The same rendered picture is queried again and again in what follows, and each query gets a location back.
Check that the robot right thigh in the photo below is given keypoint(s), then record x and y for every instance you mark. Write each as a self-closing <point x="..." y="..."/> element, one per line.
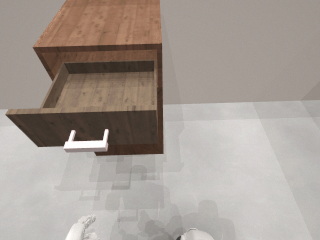
<point x="196" y="235"/>

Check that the drawer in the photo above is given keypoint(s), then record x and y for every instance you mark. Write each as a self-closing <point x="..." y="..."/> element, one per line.
<point x="93" y="96"/>

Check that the cabinet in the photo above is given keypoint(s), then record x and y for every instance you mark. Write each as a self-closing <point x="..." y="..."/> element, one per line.
<point x="107" y="30"/>

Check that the robot left hand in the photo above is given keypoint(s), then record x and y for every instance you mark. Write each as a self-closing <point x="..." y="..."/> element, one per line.
<point x="77" y="231"/>

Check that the handle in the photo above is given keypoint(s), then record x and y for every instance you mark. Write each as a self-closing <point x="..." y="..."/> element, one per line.
<point x="72" y="146"/>

